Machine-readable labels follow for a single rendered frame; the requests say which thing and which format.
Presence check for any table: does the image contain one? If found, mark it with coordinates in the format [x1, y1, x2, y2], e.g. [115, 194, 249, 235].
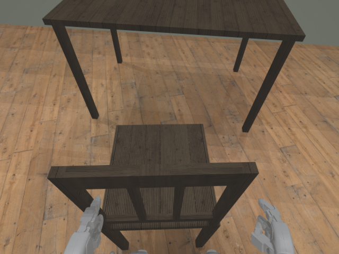
[42, 0, 306, 132]

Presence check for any chair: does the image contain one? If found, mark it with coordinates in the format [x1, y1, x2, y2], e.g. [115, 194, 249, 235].
[47, 124, 259, 250]

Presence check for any robot left hand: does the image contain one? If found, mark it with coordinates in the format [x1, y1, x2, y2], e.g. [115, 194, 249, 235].
[63, 196, 103, 254]

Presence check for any robot right hand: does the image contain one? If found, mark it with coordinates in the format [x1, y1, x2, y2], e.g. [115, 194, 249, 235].
[251, 198, 295, 254]

